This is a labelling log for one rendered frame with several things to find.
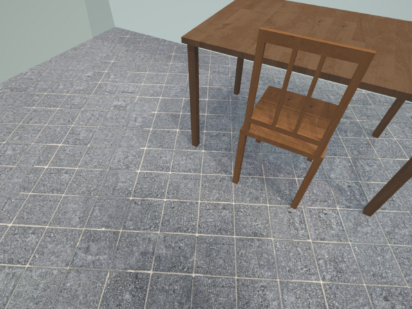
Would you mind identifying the chair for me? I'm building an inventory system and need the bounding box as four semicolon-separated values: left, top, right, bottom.
232;27;376;210

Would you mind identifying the table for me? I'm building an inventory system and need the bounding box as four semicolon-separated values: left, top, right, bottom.
181;0;412;217

